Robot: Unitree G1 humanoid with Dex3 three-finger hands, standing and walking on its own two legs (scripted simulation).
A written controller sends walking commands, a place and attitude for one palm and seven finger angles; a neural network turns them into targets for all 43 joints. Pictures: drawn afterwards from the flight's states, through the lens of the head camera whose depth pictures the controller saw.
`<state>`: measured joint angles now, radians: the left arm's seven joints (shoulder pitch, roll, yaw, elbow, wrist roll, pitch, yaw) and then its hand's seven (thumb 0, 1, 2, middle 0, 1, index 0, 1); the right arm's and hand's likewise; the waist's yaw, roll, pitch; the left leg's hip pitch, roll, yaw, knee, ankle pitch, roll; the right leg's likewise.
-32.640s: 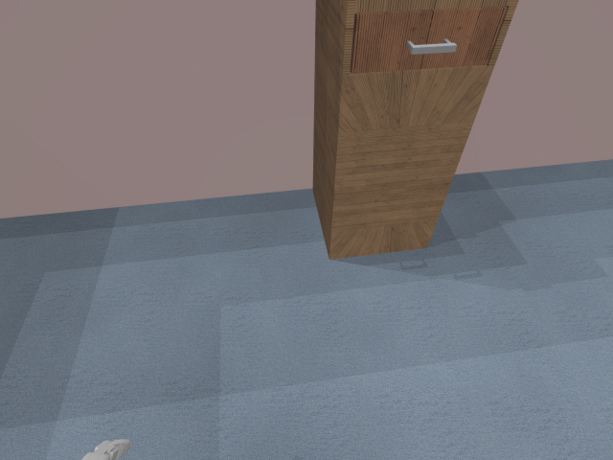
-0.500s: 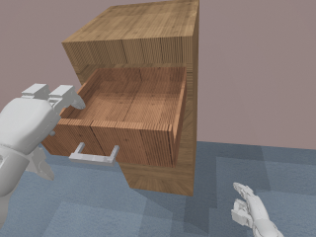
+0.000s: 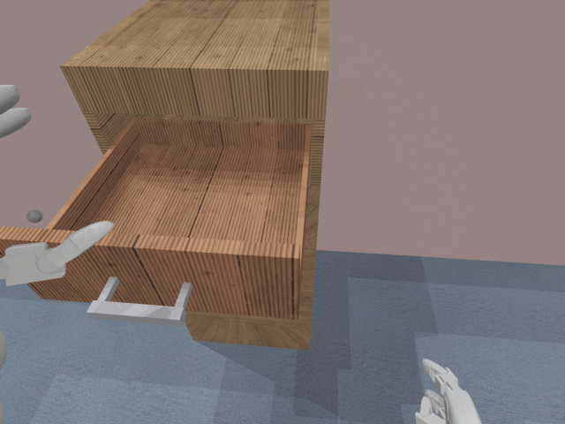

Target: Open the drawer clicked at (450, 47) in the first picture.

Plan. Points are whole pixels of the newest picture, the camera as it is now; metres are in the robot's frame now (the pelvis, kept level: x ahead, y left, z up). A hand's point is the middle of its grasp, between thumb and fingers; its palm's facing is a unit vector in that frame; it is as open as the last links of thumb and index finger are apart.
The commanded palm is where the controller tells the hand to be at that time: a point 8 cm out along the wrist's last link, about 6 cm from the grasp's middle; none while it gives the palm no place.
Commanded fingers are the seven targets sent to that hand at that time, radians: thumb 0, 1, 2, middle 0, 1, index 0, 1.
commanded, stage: draw the hand back to the body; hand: left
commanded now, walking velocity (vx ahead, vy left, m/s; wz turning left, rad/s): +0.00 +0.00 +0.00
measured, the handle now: (143, 300) +0.23 +0.21 +0.10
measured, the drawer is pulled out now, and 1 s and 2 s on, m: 0.29 0.29 0.29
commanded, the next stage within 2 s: step back with the hand held close in 0.52 s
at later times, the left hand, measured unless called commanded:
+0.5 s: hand (15, 225) +0.18 +0.23 +0.29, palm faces +0.56 -0.76 -0.32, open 7.7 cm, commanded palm +0.13 +0.28 +0.29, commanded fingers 0.00 0.90 0.90 -0.20 -0.30 -0.20 -0.30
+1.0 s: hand (23, 264) +0.16 +0.23 +0.26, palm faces +0.42 -0.71 -0.56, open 7.5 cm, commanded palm +0.09 +0.29 +0.29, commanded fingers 0.00 0.90 0.90 -0.20 -0.30 -0.20 -0.30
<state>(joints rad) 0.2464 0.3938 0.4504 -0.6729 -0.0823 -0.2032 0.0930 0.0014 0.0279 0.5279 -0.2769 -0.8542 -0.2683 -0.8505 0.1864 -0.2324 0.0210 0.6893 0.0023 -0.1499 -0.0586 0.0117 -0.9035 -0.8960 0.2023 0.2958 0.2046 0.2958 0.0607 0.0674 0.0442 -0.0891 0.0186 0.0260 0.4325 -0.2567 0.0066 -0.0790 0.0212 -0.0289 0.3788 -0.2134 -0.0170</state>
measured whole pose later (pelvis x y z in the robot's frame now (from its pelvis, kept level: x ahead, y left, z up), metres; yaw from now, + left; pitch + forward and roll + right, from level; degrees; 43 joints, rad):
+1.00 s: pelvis -0.04 +0.01 -0.01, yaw -1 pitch +1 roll -1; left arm 0.46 0.54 0.59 -0.78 -0.07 -0.22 0.10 0.02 0.88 0.90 -0.22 -0.30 -0.21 -0.30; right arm 0.18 -0.25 -0.03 0.57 0.04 -0.04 -0.05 0.01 -0.91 -0.90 0.20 0.30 0.20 0.30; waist -0.02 0.02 0.02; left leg -0.33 0.01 0.05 0.51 -0.21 0.03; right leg -0.32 0.01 -0.01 0.45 -0.16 0.00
